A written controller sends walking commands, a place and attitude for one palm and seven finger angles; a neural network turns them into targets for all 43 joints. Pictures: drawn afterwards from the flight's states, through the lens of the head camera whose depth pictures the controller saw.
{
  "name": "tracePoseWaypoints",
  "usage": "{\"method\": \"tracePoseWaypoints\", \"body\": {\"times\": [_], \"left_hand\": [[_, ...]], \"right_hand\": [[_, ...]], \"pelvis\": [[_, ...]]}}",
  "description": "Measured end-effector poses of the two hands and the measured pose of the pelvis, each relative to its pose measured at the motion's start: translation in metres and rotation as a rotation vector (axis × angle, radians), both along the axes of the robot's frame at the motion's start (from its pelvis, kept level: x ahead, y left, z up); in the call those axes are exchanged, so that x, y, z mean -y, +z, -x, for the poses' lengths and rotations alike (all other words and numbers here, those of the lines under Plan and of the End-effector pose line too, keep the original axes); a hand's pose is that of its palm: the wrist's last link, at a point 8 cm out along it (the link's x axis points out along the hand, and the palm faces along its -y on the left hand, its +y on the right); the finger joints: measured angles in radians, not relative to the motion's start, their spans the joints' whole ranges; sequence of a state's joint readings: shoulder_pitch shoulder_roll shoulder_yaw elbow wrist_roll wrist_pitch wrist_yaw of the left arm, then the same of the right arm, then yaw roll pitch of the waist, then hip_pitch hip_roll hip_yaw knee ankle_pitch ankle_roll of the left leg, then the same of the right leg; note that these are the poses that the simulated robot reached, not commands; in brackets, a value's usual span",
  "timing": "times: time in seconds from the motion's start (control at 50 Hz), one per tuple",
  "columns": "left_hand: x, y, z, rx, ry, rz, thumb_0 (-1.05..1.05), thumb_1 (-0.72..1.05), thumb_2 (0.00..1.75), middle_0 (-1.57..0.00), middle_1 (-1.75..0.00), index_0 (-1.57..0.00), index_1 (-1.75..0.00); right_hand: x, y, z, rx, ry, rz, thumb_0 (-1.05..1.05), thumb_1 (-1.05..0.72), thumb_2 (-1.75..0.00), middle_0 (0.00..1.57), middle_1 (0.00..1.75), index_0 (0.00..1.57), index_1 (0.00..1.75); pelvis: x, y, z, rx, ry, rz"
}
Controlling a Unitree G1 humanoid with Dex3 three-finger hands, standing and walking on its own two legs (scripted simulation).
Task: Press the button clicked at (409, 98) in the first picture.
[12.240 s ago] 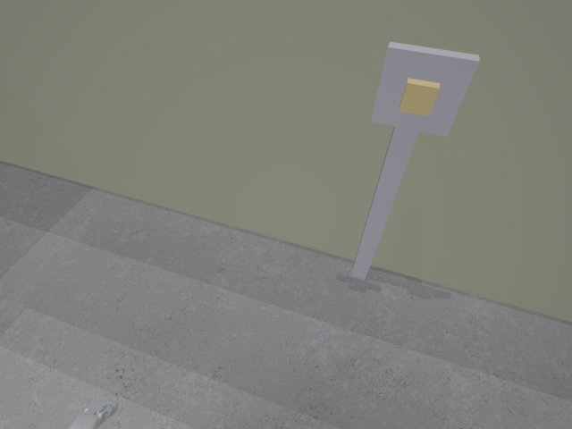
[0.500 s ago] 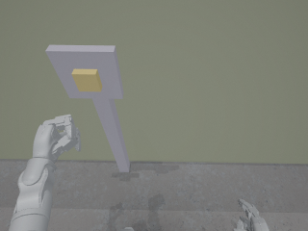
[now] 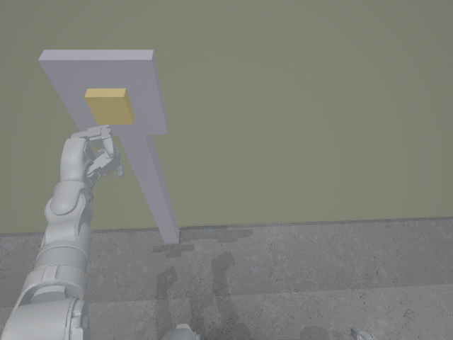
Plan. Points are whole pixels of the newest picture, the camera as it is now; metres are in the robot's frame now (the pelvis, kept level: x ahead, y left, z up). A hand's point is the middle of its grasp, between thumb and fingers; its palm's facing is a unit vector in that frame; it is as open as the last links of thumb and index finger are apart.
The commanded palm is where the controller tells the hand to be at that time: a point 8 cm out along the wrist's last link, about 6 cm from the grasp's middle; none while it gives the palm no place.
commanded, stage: aim a knuckle at the button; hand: left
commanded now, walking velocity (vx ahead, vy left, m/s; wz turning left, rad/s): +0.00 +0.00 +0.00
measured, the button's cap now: (111, 105) +0.51 +0.22 +0.11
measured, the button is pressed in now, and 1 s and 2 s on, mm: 0 0 13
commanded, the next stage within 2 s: press the button with the knuckle in 0.70 s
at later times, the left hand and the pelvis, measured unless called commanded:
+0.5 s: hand (115, 163) +0.40 +0.20 +0.08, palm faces +0.07 -1.00 -0.03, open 3.1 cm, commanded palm +0.37 +0.25 +0.08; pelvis +0.01 -0.02 +0.00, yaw +0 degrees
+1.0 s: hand (112, 155) +0.42 +0.21 +0.07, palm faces +0.07 -1.00 +0.00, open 3.1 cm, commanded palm +0.39 +0.26 +0.08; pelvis +0.00 -0.02 +0.00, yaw +0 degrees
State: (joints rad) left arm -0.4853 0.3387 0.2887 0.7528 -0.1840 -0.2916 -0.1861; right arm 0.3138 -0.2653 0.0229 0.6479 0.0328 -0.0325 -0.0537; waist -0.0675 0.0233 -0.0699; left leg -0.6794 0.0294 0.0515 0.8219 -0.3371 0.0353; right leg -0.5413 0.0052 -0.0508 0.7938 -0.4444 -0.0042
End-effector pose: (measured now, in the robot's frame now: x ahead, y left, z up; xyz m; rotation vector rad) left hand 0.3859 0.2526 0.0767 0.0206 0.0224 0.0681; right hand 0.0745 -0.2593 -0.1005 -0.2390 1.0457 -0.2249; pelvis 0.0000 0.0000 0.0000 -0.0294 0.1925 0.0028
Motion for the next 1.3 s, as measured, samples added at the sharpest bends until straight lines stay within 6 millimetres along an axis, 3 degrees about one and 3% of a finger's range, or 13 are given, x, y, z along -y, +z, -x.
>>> {"method": "tracePoseWaypoints", "body": {"times": [0.12,0.26,0.46,0.6,0.7,0.9,1.18,1.3], "left_hand": [[0.003,0.001,-0.017,0.005,0.010,-0.001,0.02,0.90,0.90,-1.30,-1.50,-1.30,-1.50],[0.002,-0.001,-0.009,-0.002,0.010,-0.004,0.02,0.90,0.90,-1.30,-1.50,-1.30,-1.50],[0.000,0.004,0.014,0.039,0.016,-0.017,0.02,0.90,0.90,-1.30,-1.50,-1.30,-1.50],[0.006,0.000,0.013,0.000,0.006,0.007,0.02,0.90,0.90,-1.30,-1.50,-1.30,-1.50],[0.003,0.003,0.014,0.014,0.023,0.006,0.02,0.90,0.90,-1.30,-1.50,-1.30,-1.50],[-0.010,0.002,0.007,-0.007,0.009,0.001,0.02,0.90,0.90,-1.30,-1.50,-1.30,-1.50],[-0.004,0.001,-0.034,-0.002,-0.008,0.016,0.02,0.90,0.90,-1.30,-1.50,-1.30,-1.50],[-0.005,0.001,-0.041,0.003,0.002,0.008,0.02,0.90,0.90,-1.30,-1.50,-1.30,-1.50]], "right_hand": [[0.007,-0.004,0.019,-0.059,-0.033,-0.001,0.01,-0.91,-0.90,0.20,0.30,0.20,0.30],[0.013,-0.004,0.023,-0.075,-0.064,-0.020,0.01,-0.91,-0.90,0.20,0.30,0.20,0.30],[0.018,-0.003,-0.009,-0.012,-0.023,-0.023,0.01,-0.91,-0.90,0.20,0.30,0.20,0.30],[0.019,0.001,-0.034,0.053,0.011,-0.022,0.00,-0.91,-0.90,0.20,0.30,0.20,0.30],[0.020,0.003,-0.038,0.074,0.020,-0.022,0.00,-0.91,-0.90,0.20,0.30,0.20,0.30],[0.022,-0.003,-0.016,0.001,0.006,-0.007,0.00,-0.91,-0.90,0.20,0.30,0.20,0.30],[0.017,-0.009,0.025,-0.109,-0.066,0.005,0.00,-0.91,-0.90,0.20,0.30,0.20,0.30],[0.012,-0.009,0.034,-0.133,-0.086,-0.006,0.00,-0.91,-0.90,0.20,0.30,0.20,0.30]], "pelvis": [[0.004,-0.002,-0.001,-0.021,-0.011,-0.002],[0.010,-0.001,-0.008,-0.023,-0.024,-0.007],[0.017,0.000,-0.010,-0.008,-0.008,-0.006],[0.021,-0.001,-0.007,-0.003,0.001,-0.010],[0.023,-0.001,-0.005,-0.001,-0.002,-0.011],[0.022,-0.003,-0.002,-0.010,0.006,-0.004],[0.011,-0.007,-0.005,-0.049,-0.013,0.002],[0.007,-0.007,-0.008,-0.058,-0.025,0.002]]}}
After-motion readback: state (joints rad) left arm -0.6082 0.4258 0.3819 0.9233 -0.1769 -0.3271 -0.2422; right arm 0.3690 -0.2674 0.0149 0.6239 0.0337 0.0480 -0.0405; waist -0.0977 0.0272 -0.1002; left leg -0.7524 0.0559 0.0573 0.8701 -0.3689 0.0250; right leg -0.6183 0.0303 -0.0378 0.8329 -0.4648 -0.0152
